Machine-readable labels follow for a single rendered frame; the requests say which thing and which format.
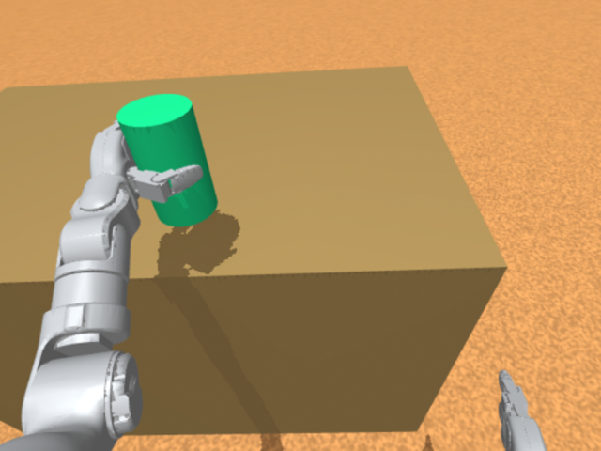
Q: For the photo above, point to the right robot hand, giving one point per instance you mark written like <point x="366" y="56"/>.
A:
<point x="519" y="432"/>

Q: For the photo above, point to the left robot arm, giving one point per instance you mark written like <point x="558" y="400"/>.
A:
<point x="81" y="395"/>

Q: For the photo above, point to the left robot hand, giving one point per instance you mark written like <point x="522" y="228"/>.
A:
<point x="110" y="154"/>

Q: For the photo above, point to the can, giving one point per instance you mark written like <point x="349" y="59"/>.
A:
<point x="162" y="133"/>

